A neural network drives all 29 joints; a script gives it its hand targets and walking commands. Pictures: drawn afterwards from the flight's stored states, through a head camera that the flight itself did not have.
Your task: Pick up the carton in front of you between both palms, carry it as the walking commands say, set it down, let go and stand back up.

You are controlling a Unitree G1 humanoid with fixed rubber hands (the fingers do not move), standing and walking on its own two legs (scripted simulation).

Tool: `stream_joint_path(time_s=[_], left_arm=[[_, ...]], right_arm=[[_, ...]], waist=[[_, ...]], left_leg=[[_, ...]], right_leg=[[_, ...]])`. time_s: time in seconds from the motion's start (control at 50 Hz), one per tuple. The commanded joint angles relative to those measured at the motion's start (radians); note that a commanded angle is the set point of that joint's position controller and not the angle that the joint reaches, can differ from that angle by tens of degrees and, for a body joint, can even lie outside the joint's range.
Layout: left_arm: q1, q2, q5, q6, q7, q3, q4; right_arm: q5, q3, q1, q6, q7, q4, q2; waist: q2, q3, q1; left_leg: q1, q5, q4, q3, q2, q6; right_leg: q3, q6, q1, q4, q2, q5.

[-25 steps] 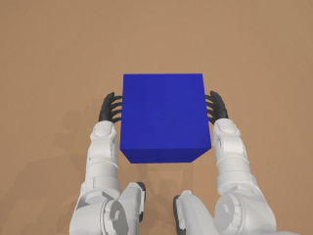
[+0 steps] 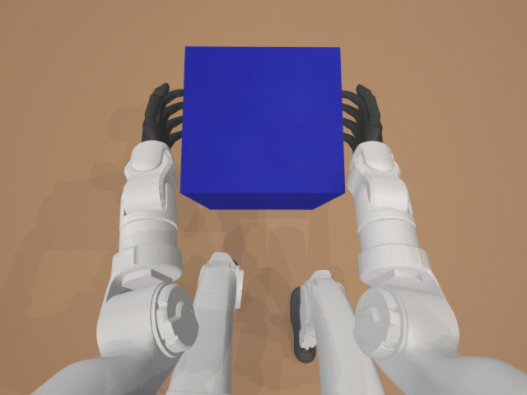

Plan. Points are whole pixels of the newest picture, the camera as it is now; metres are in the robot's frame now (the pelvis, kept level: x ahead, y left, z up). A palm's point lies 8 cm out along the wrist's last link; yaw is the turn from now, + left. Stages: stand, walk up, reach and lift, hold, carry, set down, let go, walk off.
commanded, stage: set down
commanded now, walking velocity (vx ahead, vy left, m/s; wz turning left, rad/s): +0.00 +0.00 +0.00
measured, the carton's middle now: (262, 144) +0.46 +0.06 -0.16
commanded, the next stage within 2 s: none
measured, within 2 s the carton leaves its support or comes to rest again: rests again in 1.36 s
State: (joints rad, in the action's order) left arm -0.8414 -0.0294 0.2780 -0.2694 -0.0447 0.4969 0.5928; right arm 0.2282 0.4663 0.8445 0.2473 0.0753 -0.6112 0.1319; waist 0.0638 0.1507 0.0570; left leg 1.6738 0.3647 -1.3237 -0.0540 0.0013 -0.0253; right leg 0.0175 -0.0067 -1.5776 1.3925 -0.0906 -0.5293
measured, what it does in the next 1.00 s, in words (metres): lowers itself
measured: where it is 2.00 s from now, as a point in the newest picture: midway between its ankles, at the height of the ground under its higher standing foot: (263, 322)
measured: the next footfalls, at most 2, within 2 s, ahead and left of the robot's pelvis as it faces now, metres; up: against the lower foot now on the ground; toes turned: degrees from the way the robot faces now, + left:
none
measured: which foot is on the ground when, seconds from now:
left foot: down 0.00-1.00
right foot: down 0.00-1.00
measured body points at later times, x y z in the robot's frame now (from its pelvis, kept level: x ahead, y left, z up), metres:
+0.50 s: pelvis -0.03 +0.02 -0.12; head +0.30 +0.06 +0.18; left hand +0.49 +0.23 -0.25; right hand +0.52 -0.07 -0.24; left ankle +0.10 +0.13 -0.57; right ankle +0.04 -0.11 -0.57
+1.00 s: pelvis -0.03 +0.01 -0.20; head +0.36 +0.05 +0.01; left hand +0.52 +0.24 -0.39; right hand +0.56 -0.06 -0.39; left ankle +0.10 +0.13 -0.57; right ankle +0.04 -0.11 -0.57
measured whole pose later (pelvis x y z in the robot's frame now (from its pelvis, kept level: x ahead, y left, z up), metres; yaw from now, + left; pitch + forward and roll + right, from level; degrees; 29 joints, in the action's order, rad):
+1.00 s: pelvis -0.03 +0.01 -0.20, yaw -3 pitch +41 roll -2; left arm -1.46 0.27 0.05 -0.31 0.04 0.38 0.79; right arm -0.04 0.18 1.54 0.27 0.19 -0.90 -0.22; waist 0.05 -0.39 0.12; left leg 2.27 0.50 -2.06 -0.04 0.01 0.00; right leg 0.01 0.04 -2.14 2.14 -0.14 -0.71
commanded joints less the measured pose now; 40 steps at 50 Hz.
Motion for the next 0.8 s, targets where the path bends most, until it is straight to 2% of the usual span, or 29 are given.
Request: stream_joint_path(time_s=[0.0,0.22,0.48,0.64,0.78], left_arm=[[-0.546,-0.838,-0.109,0.007,-0.22,-0.505,0.075],[-0.735,-0.823,-0.168,-0.024,-0.176,-0.549,0.051],[-0.941,-0.747,-0.189,-0.047,-0.154,-0.516,0.076],[-1.065,-0.654,-0.221,-0.039,-0.158,-0.504,0.091],[-1.157,-0.579,-0.273,-0.022,-0.173,-0.508,0.113]], right_arm=[[-0.097,-0.521,0.607,-0.023,-0.189,-0.049,0.861],[-0.17,-0.558,0.824,-0.009,-0.184,-0.036,0.79],[-0.187,-0.487,1.025,0.011,-0.207,-0.108,0.669],[-0.223,-0.493,1.144,0.008,-0.194,-0.136,0.593],[-0.286,-0.546,1.237,-0.005,-0.18,-0.142,0.541]], waist=[[-0.026,0.857,0.039],[-0.06,1.024,0.052],[-0.083,0.962,0.056],[-0.07,0.938,0.072],[-0.051,0.918,0.099]], left_leg=[[-0.578,-0.303,-0.029,0.081,-0.135,0.018],[-0.574,-0.346,-0.204,0.088,-0.134,-0.009],[-0.532,-0.291,-0.36,0.076,-0.117,-0.013],[-0.481,-0.276,-0.468,0.093,-0.1,-0.007],[-0.458,-0.339,-0.575,0.104,-0.083,0.005]], right_leg=[[-0.001,0.056,0.216,-0.11,-0.101,0.285],[-0.056,0.049,0.016,0.094,-0.129,0.231],[-0.094,0.037,-0.259,0.272,-0.122,0.105],[-0.104,0.037,-0.284,0.375,-0.107,0.086],[-0.106,0.038,-0.276,0.465,-0.099,0.122]])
